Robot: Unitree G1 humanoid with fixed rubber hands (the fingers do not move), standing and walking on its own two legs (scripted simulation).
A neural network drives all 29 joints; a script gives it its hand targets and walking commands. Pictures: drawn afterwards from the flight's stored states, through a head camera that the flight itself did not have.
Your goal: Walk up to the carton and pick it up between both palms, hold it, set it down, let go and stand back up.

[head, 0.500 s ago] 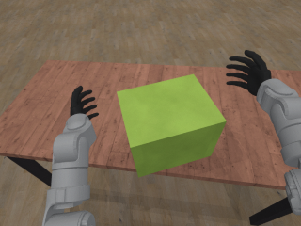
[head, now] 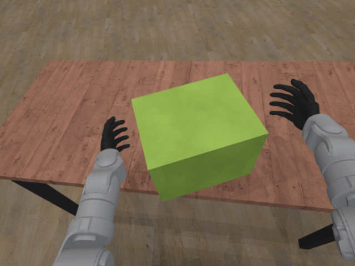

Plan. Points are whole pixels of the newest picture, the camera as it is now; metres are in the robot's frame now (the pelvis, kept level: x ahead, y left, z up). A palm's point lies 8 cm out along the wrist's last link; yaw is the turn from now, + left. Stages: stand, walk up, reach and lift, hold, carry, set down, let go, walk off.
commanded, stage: reach and lift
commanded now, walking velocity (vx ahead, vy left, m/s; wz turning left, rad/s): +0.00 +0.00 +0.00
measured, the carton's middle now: (194, 138) +0.43 +0.00 +0.02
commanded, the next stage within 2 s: none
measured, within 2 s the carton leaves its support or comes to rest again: neither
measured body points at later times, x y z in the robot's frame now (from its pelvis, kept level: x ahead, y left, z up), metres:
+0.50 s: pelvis +0.00 +0.00 -0.01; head +0.12 -0.02 +0.43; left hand +0.42 +0.19 +0.04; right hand +0.48 -0.19 +0.05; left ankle +0.00 +0.16 -0.74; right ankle +0.02 -0.08 -0.74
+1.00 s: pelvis +0.00 +0.00 -0.01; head +0.13 -0.03 +0.43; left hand +0.42 +0.16 +0.04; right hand +0.48 -0.17 +0.04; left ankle +0.00 +0.16 -0.74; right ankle +0.02 -0.08 -0.74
